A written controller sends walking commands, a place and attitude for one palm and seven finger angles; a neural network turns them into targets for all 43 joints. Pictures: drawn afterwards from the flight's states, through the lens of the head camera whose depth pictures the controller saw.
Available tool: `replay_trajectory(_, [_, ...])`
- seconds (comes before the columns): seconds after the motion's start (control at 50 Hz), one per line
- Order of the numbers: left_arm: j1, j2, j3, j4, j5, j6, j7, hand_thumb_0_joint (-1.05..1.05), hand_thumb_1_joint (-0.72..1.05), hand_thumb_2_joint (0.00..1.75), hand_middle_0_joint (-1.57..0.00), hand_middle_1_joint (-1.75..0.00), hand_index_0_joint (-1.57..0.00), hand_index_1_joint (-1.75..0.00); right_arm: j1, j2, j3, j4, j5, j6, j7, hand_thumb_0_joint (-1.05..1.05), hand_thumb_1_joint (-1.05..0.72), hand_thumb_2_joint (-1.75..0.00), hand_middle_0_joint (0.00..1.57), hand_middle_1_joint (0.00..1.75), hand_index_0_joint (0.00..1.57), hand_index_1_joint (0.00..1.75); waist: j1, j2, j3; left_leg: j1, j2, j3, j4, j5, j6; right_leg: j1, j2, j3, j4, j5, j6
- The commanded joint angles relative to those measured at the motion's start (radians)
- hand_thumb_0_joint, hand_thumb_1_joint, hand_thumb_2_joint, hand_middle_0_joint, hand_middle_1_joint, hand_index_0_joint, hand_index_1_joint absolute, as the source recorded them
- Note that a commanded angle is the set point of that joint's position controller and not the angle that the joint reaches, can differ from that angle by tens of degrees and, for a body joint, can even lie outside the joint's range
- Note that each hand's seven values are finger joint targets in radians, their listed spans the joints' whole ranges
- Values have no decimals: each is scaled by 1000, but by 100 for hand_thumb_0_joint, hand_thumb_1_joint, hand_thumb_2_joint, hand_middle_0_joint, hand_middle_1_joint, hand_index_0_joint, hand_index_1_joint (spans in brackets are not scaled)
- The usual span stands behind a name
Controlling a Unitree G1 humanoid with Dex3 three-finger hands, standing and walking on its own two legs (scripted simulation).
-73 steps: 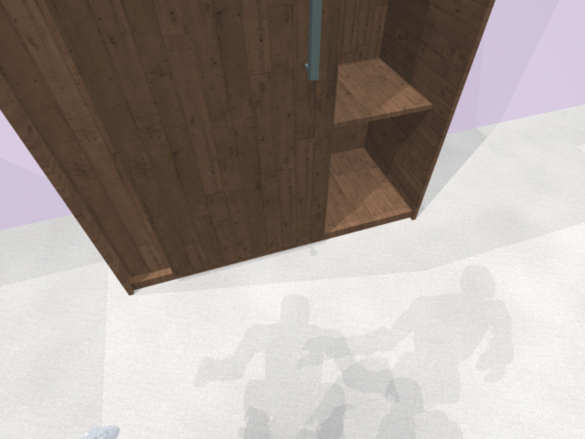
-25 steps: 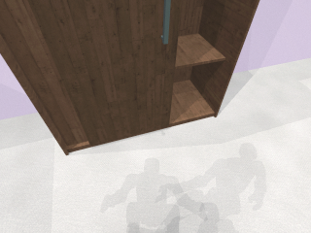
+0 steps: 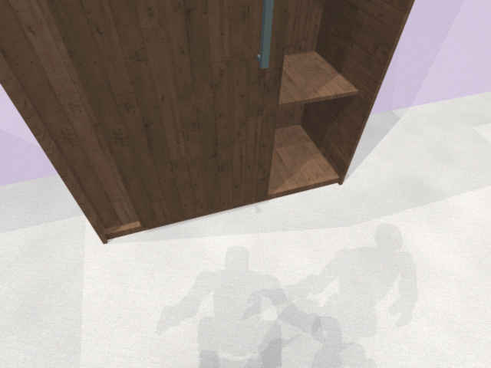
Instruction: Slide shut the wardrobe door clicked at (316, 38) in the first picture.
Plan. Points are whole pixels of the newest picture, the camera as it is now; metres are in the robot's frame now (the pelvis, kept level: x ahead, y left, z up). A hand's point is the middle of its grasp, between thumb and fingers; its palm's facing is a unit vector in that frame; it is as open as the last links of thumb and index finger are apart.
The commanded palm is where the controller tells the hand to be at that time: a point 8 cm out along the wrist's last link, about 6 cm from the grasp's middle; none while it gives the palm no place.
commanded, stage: look at it before walking up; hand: left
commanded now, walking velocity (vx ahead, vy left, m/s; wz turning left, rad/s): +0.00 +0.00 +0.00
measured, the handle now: (264, 24) +0.99 +0.01 +0.15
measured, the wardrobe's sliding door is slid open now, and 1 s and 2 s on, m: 0.45 0.45 0.45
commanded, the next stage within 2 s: walk to a spot facing it in 0.08 s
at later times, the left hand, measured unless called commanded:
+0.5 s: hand out of the picture +0.06 +0.21 -0.18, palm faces -0.13 -0.95 -0.30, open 7.4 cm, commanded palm none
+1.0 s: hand out of the picture +0.09 +0.18 -0.17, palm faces -0.31 -0.92 -0.25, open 7.4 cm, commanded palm none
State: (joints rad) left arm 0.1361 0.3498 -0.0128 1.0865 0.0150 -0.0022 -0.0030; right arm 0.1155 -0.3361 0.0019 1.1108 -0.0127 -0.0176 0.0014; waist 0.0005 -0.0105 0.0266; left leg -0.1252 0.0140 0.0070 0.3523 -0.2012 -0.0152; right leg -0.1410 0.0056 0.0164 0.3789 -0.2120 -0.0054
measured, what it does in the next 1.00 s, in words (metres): lifts its left foot, turning right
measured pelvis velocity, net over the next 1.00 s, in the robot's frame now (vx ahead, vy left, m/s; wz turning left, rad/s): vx -0.03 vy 0.00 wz -0.40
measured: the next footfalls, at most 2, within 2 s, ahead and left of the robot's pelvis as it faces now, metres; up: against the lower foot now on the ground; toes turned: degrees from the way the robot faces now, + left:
left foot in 1.06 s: +0.03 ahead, +0.12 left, +0.00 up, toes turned -26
right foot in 1.58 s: +0.09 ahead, -0.26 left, +0.00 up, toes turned -54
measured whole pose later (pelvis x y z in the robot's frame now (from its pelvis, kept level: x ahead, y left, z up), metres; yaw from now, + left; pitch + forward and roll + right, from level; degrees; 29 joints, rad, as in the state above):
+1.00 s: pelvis -0.03 +0.00 -0.01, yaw -23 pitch +2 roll +1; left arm 0.27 0.23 0.06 0.92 0.03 0.05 0.00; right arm 0.12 -0.23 -0.06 0.91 -0.01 0.04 -0.02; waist 0.05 -0.02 0.03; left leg -0.35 0.01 -0.04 0.77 -0.41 -0.04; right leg -0.33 0.13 0.20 0.44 -0.13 -0.05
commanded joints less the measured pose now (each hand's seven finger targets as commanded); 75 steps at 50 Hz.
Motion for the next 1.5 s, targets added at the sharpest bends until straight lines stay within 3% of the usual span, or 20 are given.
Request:
replay_trajectory(0.0, [-44, 203, 43, -64, -4, -28, 16, 0, 90, 90, -20, -30, -20, -30, -48, -210, -37, -62, 4, -20, -18, 0, -90, -90, 20, 30, 20, 30, 1, 15, -60, 26, 111, -90, -50, 168, 40, 1, -124, 95, -59, 178, -24])
replay_trajectory(0.18, [-51, 207, 45, -67, -3, -25, 14, 0, 90, 90, -20, -30, -20, -30, -53, -216, -37, -65, 3, -19, -19, 0, -90, -90, 20, 30, 20, 30, 0, 11, -51, 40, 113, -83, -54, 152, 39, -16, -118, 104, -67, 169, -25])
replay_trajectory(0.26, [13, 94, 35, -82, -3, 15, 19, 0, 90, 90, -20, -30, -20, -30, 30, -93, -28, -76, 0, 6, -27, 0, -90, -90, 20, 30, 20, 30, -9, 11, -54, 43, 125, -20, 22, 159, 21, -85, -103, 122, 22, 240, -12])
replay_trajectory(0.34, [46, 88, 55, -139, 3, 35, 13, 0, 90, 90, -20, -30, -20, -30, 45, -115, -59, -135, -2, 22, -35, 0, -90, -90, 20, 30, 20, 30, -8, 53, -44, 31, 175, -22, 60, 132, 47, -185, -57, 118, 153, 221, -9])
replay_trajectory(0.44, [97, 29, 73, -194, 3, 48, -1, 0, 90, 90, -20, -30, -20, -30, 10, -124, -87, -202, -5, 18, -33, 0, -90, -90, 20, 30, 20, 30, 15, 206, -37, -53, 361, -83, 24, 260, 177, -242, -26, 4, 488, -275, 18])
replay_trajectory(0.5, [235, 46, 98, -174, 12, 29, -6, 0, 90, 90, -20, -30, -20, -30, -34, -94, -92, -231, -6, 29, -30, 0, -90, -90, 20, 30, 20, 30, 91, 30, -34, -211, 230, 86, 368, 146, 48, -32, -80, 46, 145, 49, 6])
replay_trajectory(0.52, [250, 169, 121, -184, 26, 11, 11, 0, 90, 90, -20, -30, -20, -30, 6, -2, -78, -258, 2, 37, -24, 0, -90, -90, 20, 30, 20, 30, 71, -371, -36, -444, 46, 159, 651, -309, -40, 25, -326, 476, -34, 317, -68])
replay_trajectory(0.56, [211, 135, 118, -203, 7, 19, 25, 0, 90, 90, -20, -30, -20, -30, -36, -16, -84, -260, 6, 48, -29, 0, -90, -90, 20, 30, 20, 30, 60, -209, -8, -430, 38, -49, 824, -329, -21, -108, -326, 547, -116, 174, -166])
replay_trajectory(0.62, [118, 69, 107, -234, 2, 11, 24, 0, 90, 90, -20, -30, -20, -30, 19, -4, -86, -224, -4, 43, -21, 0, -90, -90, 20, 30, 20, 30, 9, -82, -37, -407, 62, -50, 811, -167, -37, -86, -227, 393, -69, 171, -152])
replay_trajectory(0.9, [181, 72, 128, -225, 10, 23, 14, 0, 90, 90, -20, -30, -20, -30, -8, 14, -81, -269, 3, 39, -32, 0, -90, -90, 20, 30, 20, 30, 50, -129, -94, -317, 0, -43, 499, -208, -37, -19, -152, 493, -85, 94, -159])
replay_trajectory(0.96, [122, 90, 131, -248, 15, 31, 9, 0, 90, 90, -20, -30, -20, -30, 52, 13, -79, -274, 6, 26, -27, 0, -90, -90, 20, 30, 20, 30, 29, -150, -91, -164, -25, -25, 307, -241, -12, -135, -129, 527, -135, -184, -148])
replay_trajectory(1.0, [48, 88, 130, -268, 10, 35, 3, 0, 90, 90, -20, -30, -20, -30, 201, -2, -85, -241, 8, 11, -30, 0, -90, -90, 20, 30, 20, 30, -45, -151, -103, 119, -40, -5, 62, -152, 13, -335, -57, 468, -103, -343, -83])
replay_trajectory(1.02, [34, 40, 121, -282, 9, 34, -1, 0, 90, 90, -20, -30, -20, -30, 279, -52, -94, -222, 6, 2, -41, 0, -90, -90, 20, 30, 20, 30, -86, -8, -112, 311, 74, -93, -61, -232, 40, -517, 31, 366, 53, -400, -32])
replay_trajectory(1.04, [50, -31, 112, -311, -4, 34, -16, 0, 90, 90, -20, -30, -20, -30, 273, -159, -109, -236, -12, -2, -47, 0, -90, -90, 20, 30, 20, 30, -76, 330, -65, 338, 370, -451, -216, -515, 113, -717, 147, 159, 373, -385, 18])
replay_trajectory(1.06, [-8, 10, 133, -339, 8, 21, -26, 0, 90, 90, -20, -30, -20, -30, 206, -188, -107, -263, -9, -8, -51, 0, -90, -90, 20, 30, 20, 30, -62, 219, 31, 91, 511, -516, -247, -515, 178, -671, 34, 82, 564, -318, 42])
replay_trajectory(1.1, [44, 20, 145, -289, 24, 30, -45, 0, 90, 90, -20, -30, -20, -30, 104, -75, -71, -279, -14, -18, -38, 0, -90, -90, 20, 30, 20, 30, 17, 159, 109, -98, 351, -326, -252, -473, 111, -592, 7, 61, 739, -143, 48])
replay_trajectory(1.16, [101, -24, 128, -251, 27, 38, -60, 0, 90, 90, -20, -30, -20, -30, 144, -26, -53, -260, -9, -40, -42, 0, -90, -90, 20, 30, 20, 30, 30, 149, 85, -51, 245, -111, -202, -239, 71, -609, -8, 22, 874, -2, 58])
replay_trajectory(1.28, [-50, -74, 98, -275, 21, 29, -65, 0, 90, 90, -20, -30, -20, -30, 373, -2, -51, -168, -7, -64, -46, 0, -90, -90, 20, 30, 20, 30, -42, 136, 94, 199, 298, -4, -119, 256, 114, -735, -78, -48, 768, 6, 71])
replay_trajectory(1.42, [-233, -109, 74, -292, 14, 18, -72, 0, 90, 90, -20, -30, -20, -30, 468, 9, -55, -92, -22, -60, -43, 0, -90, -90, 20, 30, 20, 30, -95, 187, 143, 218, 323, 139, -91, 393, 120, -606, -77, -147, 440, -21, 21])
replay_trajectory(1.48, [-162, -98, 79, -272, 13, 3, -66, 0, 90, 90, -20, -30, -20, -30, 440, -12, -64, -83, -19, -61, -41, 0, -90, -90, 20, 30, 20, 30, -44, 194, 83, 216, 335, 220, 48, 748, 102, -409, -16, -191, 317, -78, -38])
